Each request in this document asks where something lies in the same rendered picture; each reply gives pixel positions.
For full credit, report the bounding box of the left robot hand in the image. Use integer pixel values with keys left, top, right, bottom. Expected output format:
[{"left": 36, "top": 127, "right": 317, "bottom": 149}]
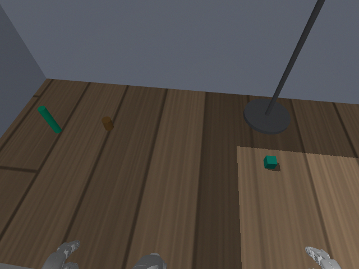
[{"left": 42, "top": 240, "right": 80, "bottom": 269}]

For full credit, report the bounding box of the right robot hand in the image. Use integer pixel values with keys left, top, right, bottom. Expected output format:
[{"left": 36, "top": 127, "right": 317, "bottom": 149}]
[{"left": 305, "top": 247, "right": 342, "bottom": 269}]

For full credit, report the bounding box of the floor lamp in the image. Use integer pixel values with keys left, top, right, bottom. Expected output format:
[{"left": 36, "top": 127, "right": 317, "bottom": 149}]
[{"left": 243, "top": 0, "right": 325, "bottom": 135}]

